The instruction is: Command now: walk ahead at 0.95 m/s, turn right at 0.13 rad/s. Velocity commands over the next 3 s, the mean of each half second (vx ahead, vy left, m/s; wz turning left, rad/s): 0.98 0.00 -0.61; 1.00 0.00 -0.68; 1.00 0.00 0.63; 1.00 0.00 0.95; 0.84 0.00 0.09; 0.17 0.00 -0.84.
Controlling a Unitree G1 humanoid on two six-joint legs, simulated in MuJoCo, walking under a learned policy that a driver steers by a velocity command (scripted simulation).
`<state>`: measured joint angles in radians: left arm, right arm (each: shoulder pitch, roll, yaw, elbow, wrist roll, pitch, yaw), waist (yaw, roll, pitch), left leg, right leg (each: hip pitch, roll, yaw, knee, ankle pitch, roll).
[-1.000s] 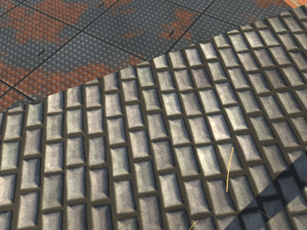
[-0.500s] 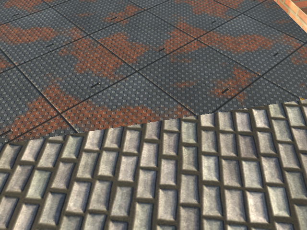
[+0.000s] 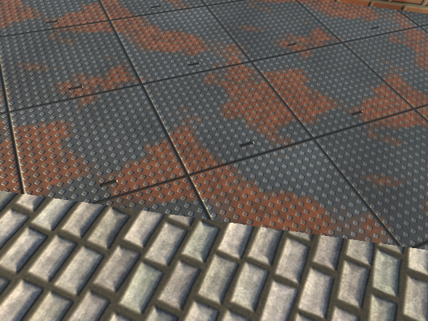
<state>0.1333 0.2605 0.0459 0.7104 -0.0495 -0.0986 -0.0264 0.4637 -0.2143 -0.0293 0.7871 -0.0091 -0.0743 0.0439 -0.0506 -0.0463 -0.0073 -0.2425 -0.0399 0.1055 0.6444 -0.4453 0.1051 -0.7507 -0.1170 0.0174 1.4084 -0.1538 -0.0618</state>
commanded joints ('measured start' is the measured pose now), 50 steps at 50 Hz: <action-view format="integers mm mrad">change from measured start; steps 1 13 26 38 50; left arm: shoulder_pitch -36 731 214 64 -316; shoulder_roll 52 196 111 49 91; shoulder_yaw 11 97 46 21 10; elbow -40 171 -22 -184 -269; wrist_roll -7 2 -9 9 49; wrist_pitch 24 59 13 75 -30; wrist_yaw -18 -25 57 6 -72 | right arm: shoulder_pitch -31 -409 -457 -154 157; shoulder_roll -125 -288 -70 -106 -181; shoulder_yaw -30 -72 18 -48 -39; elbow -69 -116 -350 -156 73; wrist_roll -17 -9 25 16 43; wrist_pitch -50 -25 -51 -51 -46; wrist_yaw -34 -150 -77 -42 -47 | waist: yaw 21 510 81 11 -74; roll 57 48 8 138 73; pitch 52 -122 5 72 160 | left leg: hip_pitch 67 -57 -25 157 400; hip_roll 227 112 24 288 305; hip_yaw -186 107 -160 -466 -289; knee -389 782 64 -376 -336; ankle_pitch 446 1228 415 96 426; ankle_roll -31 -220 -204 20 52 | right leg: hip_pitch -164 938 77 -128 -239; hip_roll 9 93 195 -5 2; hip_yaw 110 -15 396 127 50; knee -133 -828 -1064 -11 -621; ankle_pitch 168 427 -270 -102 337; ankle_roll -7 -224 -238 -23 -42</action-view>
